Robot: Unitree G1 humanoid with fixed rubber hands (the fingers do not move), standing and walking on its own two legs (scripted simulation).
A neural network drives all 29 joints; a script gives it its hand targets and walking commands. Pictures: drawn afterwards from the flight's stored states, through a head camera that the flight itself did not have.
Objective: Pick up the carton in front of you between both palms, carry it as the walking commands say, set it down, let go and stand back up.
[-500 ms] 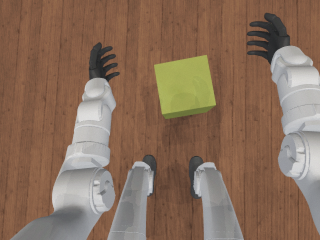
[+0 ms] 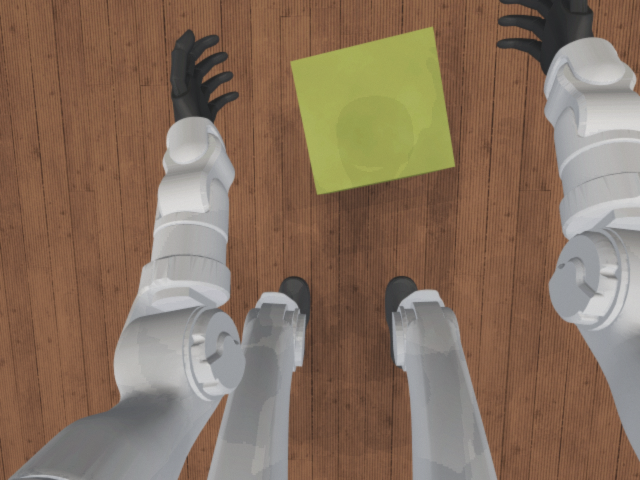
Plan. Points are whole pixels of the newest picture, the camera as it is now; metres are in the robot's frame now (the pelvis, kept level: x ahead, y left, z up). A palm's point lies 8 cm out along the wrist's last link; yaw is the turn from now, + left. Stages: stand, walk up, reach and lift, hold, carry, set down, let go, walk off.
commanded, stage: reach and lift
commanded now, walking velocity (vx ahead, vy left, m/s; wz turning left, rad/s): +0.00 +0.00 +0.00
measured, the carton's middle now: (369, 127) +0.51 -0.05 -0.46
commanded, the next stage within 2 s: none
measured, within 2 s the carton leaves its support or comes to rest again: leaves its support in 1.36 s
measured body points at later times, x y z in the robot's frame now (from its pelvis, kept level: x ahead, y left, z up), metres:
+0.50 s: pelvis -0.06 +0.00 -0.19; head +0.33 -0.04 +0.03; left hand +0.50 +0.14 -0.38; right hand +0.53 -0.23 -0.38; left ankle +0.07 +0.14 -0.55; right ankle +0.06 -0.11 -0.55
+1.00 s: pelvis -0.05 +0.01 -0.21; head +0.32 -0.04 +0.02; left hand +0.50 +0.13 -0.39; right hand +0.53 -0.20 -0.40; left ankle +0.07 +0.14 -0.55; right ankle +0.06 -0.11 -0.55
